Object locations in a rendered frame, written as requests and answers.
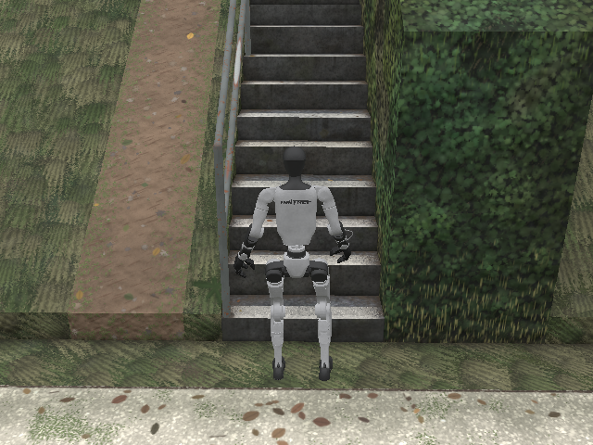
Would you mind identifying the right robot upper arm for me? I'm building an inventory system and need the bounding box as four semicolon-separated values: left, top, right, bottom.
314;185;343;235

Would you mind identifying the robot left forearm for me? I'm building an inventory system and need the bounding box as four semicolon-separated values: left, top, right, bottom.
238;223;258;261

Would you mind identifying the humanoid robot torso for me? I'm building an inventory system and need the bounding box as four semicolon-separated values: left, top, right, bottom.
274;182;317;278

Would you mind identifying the humanoid robot head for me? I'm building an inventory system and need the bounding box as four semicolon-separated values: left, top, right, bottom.
279;146;311;190

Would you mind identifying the robot right forearm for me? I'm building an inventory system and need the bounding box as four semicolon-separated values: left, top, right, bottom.
333;221;349;249

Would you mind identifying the left robot hand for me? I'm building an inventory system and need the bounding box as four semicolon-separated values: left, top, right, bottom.
233;254;255;278

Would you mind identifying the left robot upper arm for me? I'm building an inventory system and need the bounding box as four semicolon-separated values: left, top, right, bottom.
249;187;276;239

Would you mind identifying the right robot hand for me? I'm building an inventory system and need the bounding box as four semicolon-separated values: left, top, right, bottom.
330;246;351;263

